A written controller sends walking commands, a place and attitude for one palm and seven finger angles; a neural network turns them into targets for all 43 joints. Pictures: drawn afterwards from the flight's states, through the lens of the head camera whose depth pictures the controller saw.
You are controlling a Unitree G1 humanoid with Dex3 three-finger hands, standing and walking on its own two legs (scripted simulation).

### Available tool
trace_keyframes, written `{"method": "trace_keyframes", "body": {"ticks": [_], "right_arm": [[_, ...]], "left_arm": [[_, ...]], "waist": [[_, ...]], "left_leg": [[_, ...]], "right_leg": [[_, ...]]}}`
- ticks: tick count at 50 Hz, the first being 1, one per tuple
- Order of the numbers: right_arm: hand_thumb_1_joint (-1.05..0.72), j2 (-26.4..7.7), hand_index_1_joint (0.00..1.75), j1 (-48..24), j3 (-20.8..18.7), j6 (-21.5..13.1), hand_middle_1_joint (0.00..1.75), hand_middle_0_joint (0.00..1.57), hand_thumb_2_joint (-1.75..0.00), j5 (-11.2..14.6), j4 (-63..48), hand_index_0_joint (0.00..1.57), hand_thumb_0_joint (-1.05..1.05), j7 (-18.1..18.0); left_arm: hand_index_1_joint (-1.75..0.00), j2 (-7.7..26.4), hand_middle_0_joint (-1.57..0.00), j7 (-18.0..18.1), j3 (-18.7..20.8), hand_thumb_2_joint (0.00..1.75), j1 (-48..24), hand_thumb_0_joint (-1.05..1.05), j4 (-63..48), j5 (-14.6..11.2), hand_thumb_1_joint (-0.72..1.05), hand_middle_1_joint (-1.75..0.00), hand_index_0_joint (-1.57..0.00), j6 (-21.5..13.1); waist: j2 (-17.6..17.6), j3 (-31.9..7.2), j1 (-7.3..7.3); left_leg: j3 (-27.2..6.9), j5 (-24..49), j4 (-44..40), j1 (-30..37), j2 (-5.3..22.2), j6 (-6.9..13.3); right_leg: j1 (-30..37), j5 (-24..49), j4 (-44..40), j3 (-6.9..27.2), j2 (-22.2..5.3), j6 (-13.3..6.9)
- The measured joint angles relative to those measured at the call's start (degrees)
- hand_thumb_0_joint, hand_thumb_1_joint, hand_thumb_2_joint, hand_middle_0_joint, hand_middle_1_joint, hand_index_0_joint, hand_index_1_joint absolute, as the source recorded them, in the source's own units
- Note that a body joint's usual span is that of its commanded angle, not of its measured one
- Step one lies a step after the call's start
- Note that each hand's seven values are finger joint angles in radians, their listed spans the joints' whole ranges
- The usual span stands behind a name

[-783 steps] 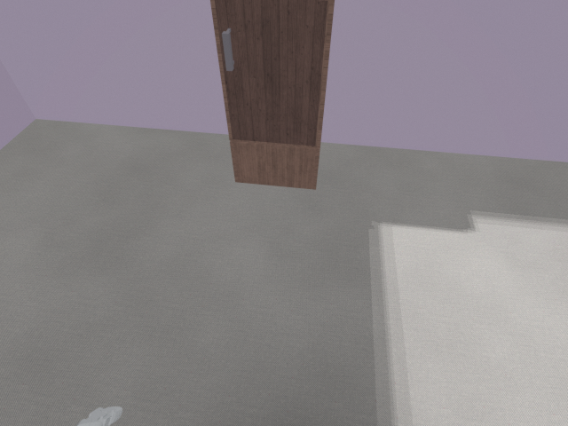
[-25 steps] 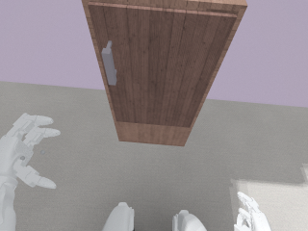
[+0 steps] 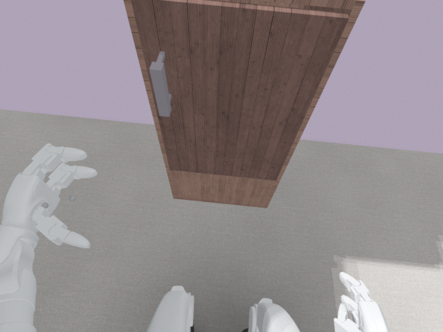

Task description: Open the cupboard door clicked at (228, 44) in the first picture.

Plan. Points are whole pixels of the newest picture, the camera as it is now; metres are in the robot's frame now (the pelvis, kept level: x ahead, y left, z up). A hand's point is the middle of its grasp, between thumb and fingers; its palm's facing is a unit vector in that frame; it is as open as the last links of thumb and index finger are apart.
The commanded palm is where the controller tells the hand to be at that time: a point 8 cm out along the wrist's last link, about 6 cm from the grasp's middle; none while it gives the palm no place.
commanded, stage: move the hooked fingers beside the handle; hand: left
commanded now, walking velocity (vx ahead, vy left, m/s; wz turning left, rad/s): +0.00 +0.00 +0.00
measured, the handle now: (163, 85) +0.61 +0.16 +0.04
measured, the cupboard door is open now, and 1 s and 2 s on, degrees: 0 0 0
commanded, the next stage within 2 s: none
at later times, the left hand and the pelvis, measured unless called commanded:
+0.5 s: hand (99, 151) +0.41 +0.25 +0.05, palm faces -0.07 -1.00 -0.02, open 14.0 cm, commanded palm +0.40 +0.30 +0.05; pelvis +0.01 +0.01 +0.00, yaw -1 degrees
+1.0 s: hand (121, 116) +0.50 +0.23 +0.05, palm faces -0.06 -1.00 -0.01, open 14.0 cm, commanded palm +0.49 +0.28 +0.05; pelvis +0.00 +0.01 -0.02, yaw -3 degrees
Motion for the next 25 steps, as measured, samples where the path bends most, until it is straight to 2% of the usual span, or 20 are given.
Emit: {"method": "trace_keyframes", "body": {"ticks": [6,11,17,25], "right_arm": [[-0.9,0.4,0.3,0.2,0.1,1.0,0.3,0.21,-0.9,-0.1,0.4,0.2,0.01,0.1],[-0.9,0.5,0.3,1.4,-0.1,2.2,0.3,0.21,-0.9,-0.2,0.2,0.2,0.01,0.6],[-0.9,0.3,0.3,2.8,-0.2,3.8,0.3,0.21,-0.9,-0.4,1.0,0.2,0.01,1.1],[-0.9,0.3,0.3,3.1,-0.4,5.6,0.3,0.21,-0.9,-0.8,2.6,0.2,0.01,1.2]], "left_arm": [[-1.2,0.6,-0.3,0.9,-0.7,0.3,-5.2,-0.01,2.4,2.0,-0.51,-1.2,-0.3,1.5],[-1.2,1.1,-0.31,3.2,-0.2,0.3,-8.0,-0.01,4.9,3.0,-0.5,-1.2,-0.3,2.1],[-1.2,1.8,-0.3,4.6,0.0,0.3,-12.0,-0.01,9.7,4.5,-0.5,-1.2,-0.3,1.3],[-1.2,2.7,-0.3,4.6,0.4,0.3,-19.0,-0.01,16.0,6.5,-0.5,-1.2,-0.3,-0.4]], "waist": [[-0.3,0.1,-1.22],[-0.2,-0.1,-2.1],[-0.3,-0.3,-2.44],[-0.8,0.0,-3.36]], "left_leg": [[0.6,0.2,-0.4,-0.6,0.1,0.3],[1.3,0.4,-1.2,-0.5,0.1,0.6],[1.7,0.3,-1.4,-1.2,0.0,0.9],[1.7,-0.2,-0.3,-3.0,0.1,1.0]], "right_leg": [[-0.9,0.5,-0.3,0.6,0.0,0.3],[-1.1,0.8,-1.1,1.3,0.0,0.6],[-1.9,0.9,-1.2,1.7,-0.1,0.9],[-3.5,0.6,-0.5,1.7,0.1,1.1]]}}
